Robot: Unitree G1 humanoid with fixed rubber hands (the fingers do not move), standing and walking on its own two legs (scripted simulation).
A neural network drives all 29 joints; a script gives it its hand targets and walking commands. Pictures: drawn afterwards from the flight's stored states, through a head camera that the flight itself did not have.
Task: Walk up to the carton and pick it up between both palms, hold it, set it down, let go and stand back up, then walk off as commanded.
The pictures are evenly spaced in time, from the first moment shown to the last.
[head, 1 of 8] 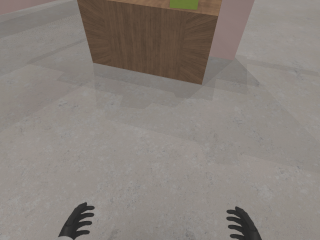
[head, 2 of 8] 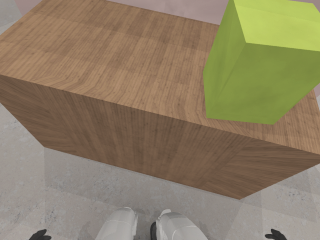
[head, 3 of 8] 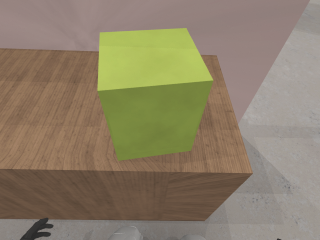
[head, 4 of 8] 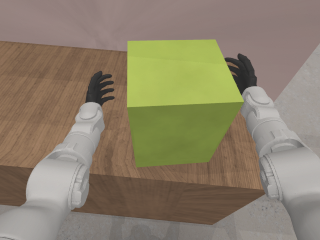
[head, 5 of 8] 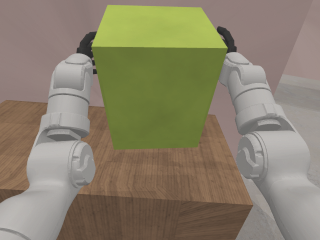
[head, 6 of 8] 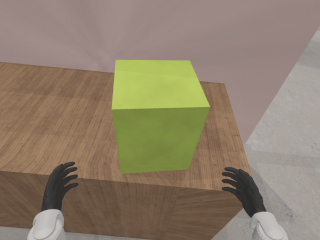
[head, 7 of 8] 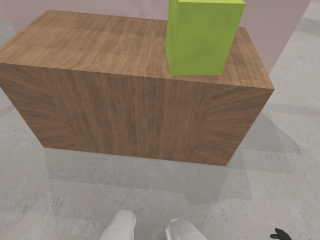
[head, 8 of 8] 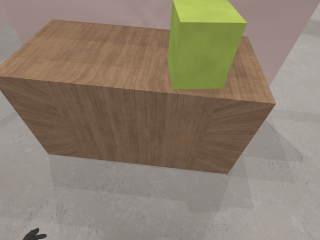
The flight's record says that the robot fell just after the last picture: no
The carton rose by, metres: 0.26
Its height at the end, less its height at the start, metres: +0.00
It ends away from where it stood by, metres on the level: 0.04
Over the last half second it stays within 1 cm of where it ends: yes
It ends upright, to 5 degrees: yes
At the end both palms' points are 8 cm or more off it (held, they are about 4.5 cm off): yes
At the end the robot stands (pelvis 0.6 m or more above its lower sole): yes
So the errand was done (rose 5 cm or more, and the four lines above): yes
